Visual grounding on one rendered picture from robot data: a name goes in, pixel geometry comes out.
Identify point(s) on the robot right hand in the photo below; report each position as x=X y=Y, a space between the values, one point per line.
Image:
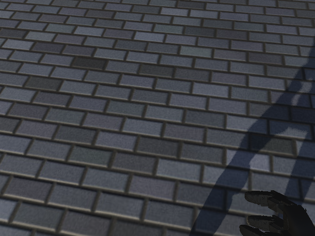
x=295 y=222

